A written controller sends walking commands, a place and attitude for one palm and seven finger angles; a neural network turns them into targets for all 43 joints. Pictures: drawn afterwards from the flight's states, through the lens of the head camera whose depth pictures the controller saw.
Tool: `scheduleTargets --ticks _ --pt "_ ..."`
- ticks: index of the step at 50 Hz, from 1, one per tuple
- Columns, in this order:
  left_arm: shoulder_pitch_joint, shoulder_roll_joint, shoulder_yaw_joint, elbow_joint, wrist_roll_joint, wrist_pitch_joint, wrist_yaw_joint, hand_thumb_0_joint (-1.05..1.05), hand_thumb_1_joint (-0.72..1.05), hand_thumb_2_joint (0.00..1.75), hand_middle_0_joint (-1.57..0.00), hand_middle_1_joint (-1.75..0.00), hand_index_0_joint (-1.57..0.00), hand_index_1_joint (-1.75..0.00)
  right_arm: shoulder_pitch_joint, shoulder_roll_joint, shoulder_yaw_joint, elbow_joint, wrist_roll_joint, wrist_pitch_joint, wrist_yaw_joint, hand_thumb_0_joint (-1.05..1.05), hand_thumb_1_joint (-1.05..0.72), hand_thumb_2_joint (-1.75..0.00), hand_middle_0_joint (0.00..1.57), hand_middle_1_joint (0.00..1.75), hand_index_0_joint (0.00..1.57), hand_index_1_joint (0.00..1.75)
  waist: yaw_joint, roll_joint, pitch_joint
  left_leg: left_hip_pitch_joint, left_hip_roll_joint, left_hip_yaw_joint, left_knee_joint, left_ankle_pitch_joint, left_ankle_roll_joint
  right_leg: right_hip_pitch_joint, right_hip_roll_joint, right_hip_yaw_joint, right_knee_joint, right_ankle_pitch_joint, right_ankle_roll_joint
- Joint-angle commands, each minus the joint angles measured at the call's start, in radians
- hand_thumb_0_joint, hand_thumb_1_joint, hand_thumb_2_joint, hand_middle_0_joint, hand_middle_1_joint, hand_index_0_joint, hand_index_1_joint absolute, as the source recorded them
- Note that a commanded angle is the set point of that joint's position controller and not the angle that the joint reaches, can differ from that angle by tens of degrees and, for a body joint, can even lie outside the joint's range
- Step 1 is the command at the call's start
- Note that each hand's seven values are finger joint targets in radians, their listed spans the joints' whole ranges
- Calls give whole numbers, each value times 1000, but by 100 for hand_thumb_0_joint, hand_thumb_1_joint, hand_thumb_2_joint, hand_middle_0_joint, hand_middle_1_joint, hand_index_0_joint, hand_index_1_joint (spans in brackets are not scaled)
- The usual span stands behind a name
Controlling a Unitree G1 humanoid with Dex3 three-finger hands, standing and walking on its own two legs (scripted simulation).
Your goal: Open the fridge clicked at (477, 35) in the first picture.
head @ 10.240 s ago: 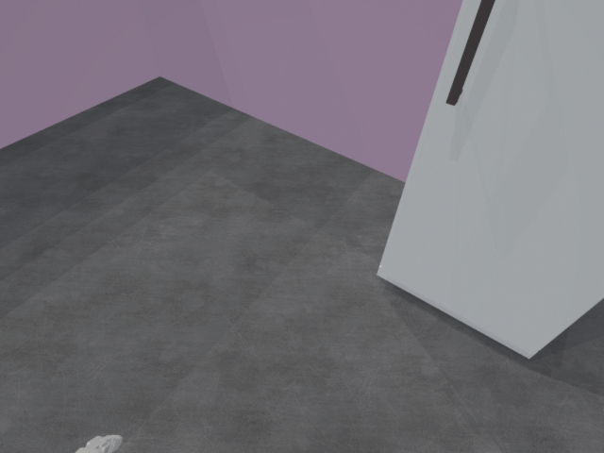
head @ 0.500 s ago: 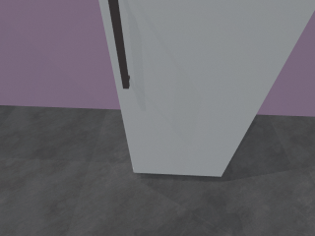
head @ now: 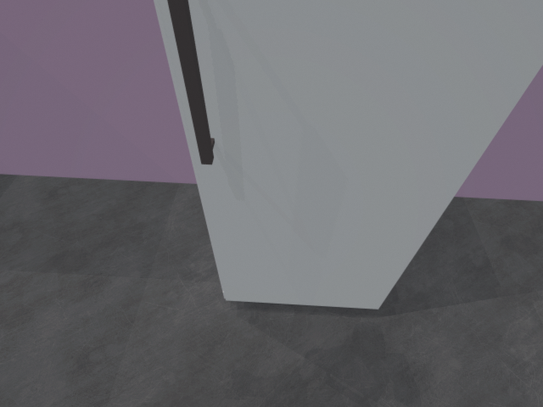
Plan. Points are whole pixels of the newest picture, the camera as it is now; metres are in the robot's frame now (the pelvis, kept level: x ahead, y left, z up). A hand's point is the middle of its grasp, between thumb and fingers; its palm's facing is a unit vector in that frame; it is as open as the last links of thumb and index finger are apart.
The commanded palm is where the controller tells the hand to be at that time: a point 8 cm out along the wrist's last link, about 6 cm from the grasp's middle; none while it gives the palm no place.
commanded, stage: look again from close up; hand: left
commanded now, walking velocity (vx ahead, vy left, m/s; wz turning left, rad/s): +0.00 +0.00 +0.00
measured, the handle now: (195, 71) +0.53 +0.15 +0.22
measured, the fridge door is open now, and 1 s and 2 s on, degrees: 0 0 0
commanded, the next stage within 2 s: raise the hand to about handle height in 0.50 s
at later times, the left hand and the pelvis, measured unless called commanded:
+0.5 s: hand out of the picture +0.08 +0.24 -0.15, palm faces -0.04 -0.94 -0.34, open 7.4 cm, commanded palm none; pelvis +0.01 -0.01 +0.00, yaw +0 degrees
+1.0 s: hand (104, 394) +0.14 +0.23 -0.02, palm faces +0.01 -1.00 -0.04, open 8.5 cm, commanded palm +0.13 +0.29 +0.00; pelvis -0.04 -0.02 -0.06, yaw +2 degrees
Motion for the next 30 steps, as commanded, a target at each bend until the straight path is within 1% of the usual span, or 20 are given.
scheduleTargets --ticks 1,2,4,7,8,9,12,13,14,15,17,18,20,22,24,27,28,29,30 --pt "0 206 41 -50 3 -22 19 0 90 90 -20 -30 -20 -30 -14 -196 -38 -51 0 -20 -16 0 -90 -90 20 30 20 30 5 14 -130 124 136 -113 -17 294 10 -7 -144 88 -41 317 -14" --pt "-3 204 42 -51 3 -21 19 0 90 90 -20 -30 -20 -30 -22 -197 -38 -53 -1 -18 -16 0 -90 -90 20 30 20 30 6 6 -119 128 136 -113 -20 282 10 -17 -143 89 -46 308 -14" --pt "-4 207 43 -53 4 -21 19 0 90 90 -20 -30 -20 -30 -21 -196 -38 -54 -1 -19 -17 0 -90 -90 20 30 20 30 6 8 -125 134 136 -114 -17 305 10 -7 -144 88 -44 333 -14" --pt "-16 206 43 -55 3 -20 18 0 90 90 -20 -30 -20 -30 -29 -199 -37 -55 -2 -17 -17 0 -90 -90 20 30 20 30 7 -2 -107 128 135 -115 -31 262 8 -15 -141 92 -57 297 -13" --pt "-10 209 43 -56 5 -21 19 0 90 90 -20 -30 -20 -30 -28 -199 -37 -56 -2 -18 -16 0 -90 -90 20 30 20 30 8 -6 -115 133 136 -114 -26 281 10 -8 -143 91 -56 317 -14" --pt "-13 208 44 -55 5 -20 19 0 90 90 -20 -30 -20 -30 -27 -199 -37 -55 -2 -18 -17 0 -90 -90 20 30 20 30 7 8 -115 132 136 -112 -30 279 8 -5 -144 88 -57 312 -13" --pt "-12 208 44 -54 4 -20 18 0 90 90 -20 -30 -20 -30 -31 -200 -36 -54 -2 -19 -18 0 -90 -90 20 30 20 30 9 6 -119 145 136 -113 -34 280 9 -5 -145 89 -62 306 -13" --pt "-9 211 45 -53 5 -22 19 0 90 90 -20 -30 -20 -30 -31 -198 -36 -56 -2 -18 -18 0 -90 -90 20 30 20 30 9 -5 -114 148 137 -110 -27 292 10 -6 -144 90 -63 331 -14" --pt "-13 210 46 -54 4 -21 19 0 90 90 -20 -30 -20 -30 -26 -198 -36 -54 -2 -18 -18 0 -90 -90 20 30 20 30 7 -4 -112 143 136 -112 -33 285 8 -2 -143 91 -63 328 -14" --pt "-15 211 45 -53 4 -20 18 0 90 90 -20 -30 -20 -30 -27 -201 -35 -53 -2 -17 -18 0 -90 -90 20 30 20 30 8 -5 -101 138 136 -112 -40 269 8 -8 -142 91 -68 308 -13" --pt "-10 210 45 -51 3 -20 17 0 90 90 -20 -30 -20 -30 -26 -200 -34 -51 -1 -18 -18 0 -90 -90 20 30 20 30 8 2 -99 138 135 -114 -46 248 7 -7 -142 95 -77 284 -13" --pt "-7 211 46 -50 4 -20 18 0 90 90 -20 -30 -20 -30 -25 -198 -35 -51 -1 -17 -18 0 -90 -90 20 30 20 30 9 -5 -96 141 136 -112 -42 253 8 -9 -141 94 -77 293 -13" --pt "-7 210 46 -48 3 -19 17 0 90 90 -20 -30 -20 -30 -21 -199 -33 -49 -1 -18 -19 0 -90 -90 20 30 20 30 9 4 -96 138 134 -114 -51 235 7 -5 -142 96 -82 273 -13" --pt "-8 209 46 -44 3 -18 15 0 90 90 -20 -30 -20 -30 -22 -200 -32 -45 -1 -17 -19 0 -90 -90 20 30 20 30 9 6 -76 130 134 -114 -62 200 6 -18 -141 95 -93 233 -12" --pt "0 213 47 -41 3 -19 16 0 90 90 -20 -30 -20 -30 -16 -200 -31 -45 -1 -18 -19 0 -90 -90 20 30 20 30 8 3 -90 138 135 -114 -54 218 7 -9 -142 99 -91 262 -14" --pt "1 210 46 -37 2 -18 14 0 90 90 -20 -30 -20 -30 -10 -202 -30 -40 0 -18 -19 0 -90 -90 20 30 20 30 9 1 -78 133 135 -115 -66 187 6 -15 -141 98 -100 222 -13" --pt "4 210 47 -36 4 -19 15 0 90 90 -20 -30 -20 -30 -11 -199 -30 -40 -1 -17 -20 0 -90 -90 20 30 20 30 10 -11 -74 135 136 -114 -61 200 7 -19 -139 101 -99 241 -14" --pt "6 211 47 -36 2 -19 15 0 90 90 -20 -30 -20 -30 -6 -200 -31 -38 0 -18 -20 0 -90 -90 20 30 20 30 8 -3 -83 137 136 -112 -61 199 6 -14 -142 101 -98 246 -14" --pt "119 52 24 -33 13 -47 62 0 90 90 -20 -30 -20 -30 37 -70 -18 -94 8 -25 -12 0 -90 -90 20 30 20 30 8 -43 -53 29 111 -19 176 156 -11 -33 -179 124 -39 555 62"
